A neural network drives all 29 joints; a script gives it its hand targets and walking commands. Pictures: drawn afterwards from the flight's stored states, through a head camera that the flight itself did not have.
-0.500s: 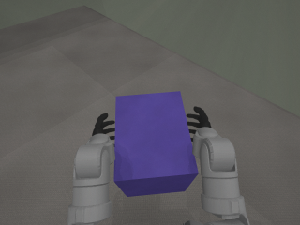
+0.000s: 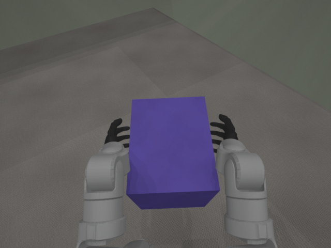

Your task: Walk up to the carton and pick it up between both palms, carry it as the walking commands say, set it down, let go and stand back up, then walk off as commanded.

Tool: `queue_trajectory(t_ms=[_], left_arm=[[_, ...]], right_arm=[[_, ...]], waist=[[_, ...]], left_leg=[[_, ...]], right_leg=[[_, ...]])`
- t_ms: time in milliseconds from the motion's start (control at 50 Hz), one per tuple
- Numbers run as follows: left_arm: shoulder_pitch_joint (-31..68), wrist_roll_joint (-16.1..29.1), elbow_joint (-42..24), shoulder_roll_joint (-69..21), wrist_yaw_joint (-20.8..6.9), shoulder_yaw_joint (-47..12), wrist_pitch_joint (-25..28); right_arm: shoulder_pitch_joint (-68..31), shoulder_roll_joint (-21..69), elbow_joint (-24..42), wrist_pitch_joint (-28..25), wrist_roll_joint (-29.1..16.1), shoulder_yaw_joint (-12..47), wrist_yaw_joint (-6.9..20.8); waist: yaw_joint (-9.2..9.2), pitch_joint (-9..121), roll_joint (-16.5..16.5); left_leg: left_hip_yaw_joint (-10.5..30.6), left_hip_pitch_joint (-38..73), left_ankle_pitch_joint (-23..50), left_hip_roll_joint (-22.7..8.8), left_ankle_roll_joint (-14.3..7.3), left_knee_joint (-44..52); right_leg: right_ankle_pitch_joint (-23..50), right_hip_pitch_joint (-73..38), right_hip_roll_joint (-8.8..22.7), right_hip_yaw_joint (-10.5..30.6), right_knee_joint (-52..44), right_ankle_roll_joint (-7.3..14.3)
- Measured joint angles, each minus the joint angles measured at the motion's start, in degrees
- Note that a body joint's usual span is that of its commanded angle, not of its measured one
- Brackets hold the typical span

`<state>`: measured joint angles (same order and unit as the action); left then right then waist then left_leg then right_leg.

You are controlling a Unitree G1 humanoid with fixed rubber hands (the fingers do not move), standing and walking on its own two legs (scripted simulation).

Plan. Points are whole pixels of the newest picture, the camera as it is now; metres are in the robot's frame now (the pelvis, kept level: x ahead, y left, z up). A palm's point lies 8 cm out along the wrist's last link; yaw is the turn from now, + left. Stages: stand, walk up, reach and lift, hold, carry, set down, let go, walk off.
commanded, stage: carry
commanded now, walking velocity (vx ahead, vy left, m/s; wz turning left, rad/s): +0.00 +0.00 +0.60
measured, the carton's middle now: (170, 156) +0.34 -0.01 +0.02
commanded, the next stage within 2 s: none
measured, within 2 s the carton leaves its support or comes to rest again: neither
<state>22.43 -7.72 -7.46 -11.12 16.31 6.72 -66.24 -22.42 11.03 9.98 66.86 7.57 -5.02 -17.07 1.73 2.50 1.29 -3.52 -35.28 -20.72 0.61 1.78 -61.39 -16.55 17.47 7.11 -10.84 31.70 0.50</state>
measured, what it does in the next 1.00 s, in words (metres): steps to the left, turning left: left foot, then right foot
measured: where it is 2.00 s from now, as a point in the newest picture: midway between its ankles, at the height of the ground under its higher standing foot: (112, 213)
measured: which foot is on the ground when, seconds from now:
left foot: up 0.00-0.16, down 0.18-0.58, up 0.60-0.94, down 0.96-1.00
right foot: down 0.00-0.18, up 0.20-0.54, down 0.56-0.98, up 1.00-1.00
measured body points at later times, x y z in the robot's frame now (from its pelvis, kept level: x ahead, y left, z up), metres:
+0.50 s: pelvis -0.09 +0.03 -0.01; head -0.05 +0.04 +0.44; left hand +0.19 +0.27 +0.08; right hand +0.28 +0.02 +0.09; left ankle -0.02 +0.15 -0.74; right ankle -0.06 -0.08 -0.71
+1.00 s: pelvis -0.04 +0.10 +0.00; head -0.06 +0.08 +0.45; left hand +0.15 +0.34 +0.09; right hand +0.27 +0.11 +0.10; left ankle -0.09 +0.19 -0.74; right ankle -0.07 -0.07 -0.72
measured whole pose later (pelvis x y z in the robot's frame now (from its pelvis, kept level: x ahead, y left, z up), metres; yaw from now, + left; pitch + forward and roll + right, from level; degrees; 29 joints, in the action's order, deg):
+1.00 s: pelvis -0.04 +0.10 +0.00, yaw +25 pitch +4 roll +1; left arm 10.7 -4.3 -16.3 -7.9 15.1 0.6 -70.8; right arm -13.7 8.5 14.0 69.6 5.1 1.2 -15.1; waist -1.0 9.0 -0.3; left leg -12.3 -16.6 -13.1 -1.8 -1.7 -26.6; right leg -22.1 13.2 9.9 -9.7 36.9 -3.5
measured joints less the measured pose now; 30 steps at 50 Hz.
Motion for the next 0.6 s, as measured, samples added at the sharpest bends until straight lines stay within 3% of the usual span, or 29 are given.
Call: queue_trajectory(t_ms=[120,180,200,240,320,440,540,560,600], left_arm=[[-0.3,-0.3,-1.4,0.1,-0.1,-0.5,-0.5],[-1.0,-0.3,-1.6,0.4,0.1,-0.7,-1.0],[-0.7,-0.1,-0.9,0.4,0.3,0.2,-0.8],[0.1,-0.2,0.9,0.0,0.7,1.6,-0.5],[-1.0,1.1,-0.3,0.5,1.5,0.6,-0.3],[0.7,1.5,-1.8,-0.2,2.3,1.0,1.1],[2.0,0.9,-1.1,-0.7,2.0,1.7,1.7],[1.8,0.9,-1.0,-0.7,1.8,1.5,1.6],[0.8,2.0,0.0,-0.4,0.5,0.0,1.1]], right_arm=[[-0.4,0.2,0.8,0.3,-0.1,-0.1,-0.2],[-0.3,0.2,0.0,0.5,-0.1,0.1,0.4],[-1.1,0.5,-1.8,0.0,0.2,-0.2,0.5],[-2.9,1.2,-5.1,-0.8,1.2,-1.2,0.3],[-2.7,1.2,-4.9,-1.3,1.8,-1.3,1.3],[-3.5,1.5,-2.6,-3.0,1.5,-2.4,1.7],[-3.7,1.6,-1.5,-2.8,1.9,-2.2,0.9],[-3.2,1.4,-1.3,-2.6,1.8,-1.9,0.8],[-0.7,0.4,-0.6,-2.1,0.8,-1.4,1.7]], waist=[[0.52,1.4,-2.1],[0.22,2.3,-2.9],[0.02,1.8,-3.5],[-1.23,0.1,-3.3],[-3.21,-2.0,-2.6],[-3.38,-2.4,-1.3],[-2.45,-0.6,0.3],[-2.43,-0.2,0.7],[-1.99,-0.2,2.0]], left_leg=[[-2.4,9.1,-3.4,-1.7,-0.7,16.2],[-3.0,14.5,5.1,-0.9,-1.9,28.1],[-2.7,13.4,5.7,-0.2,-2.6,26.8],[-1.7,11.8,5.3,-0.2,-3.6,25.1],[0.6,10.9,8.6,0.2,-4.1,28.2],[3.9,8.6,13.7,1.7,-4.5,32.1],[6.3,6.5,17.0,2.9,-3.9,34.2],[6.4,6.3,17.0,3.0,-3.7,34.1],[5.6,5.5,8.8,2.4,-2.4,29.8]], right_leg=[[-1.6,2.4,5.4,-3.7,4.6,-1.9],[-3.7,4.8,8.2,-4.8,9.9,-3.8],[-7.9,6.4,8.2,-2.9,13.5,-5.2],[-14.5,10.7,5.2,1.7,23.2,-6.8],[-12.7,15.4,1.0,4.7,31.1,-7.4],[-10.4,13.6,-2.8,5.8,23.9,-6.6],[-9.2,5.7,-5.5,5.4,8.1,-5.0],[-6.5,2.9,-5.7,4.8,2.1,-3.7],[0.2,-0.1,-5.9,2.8,-2.8,-0.2]])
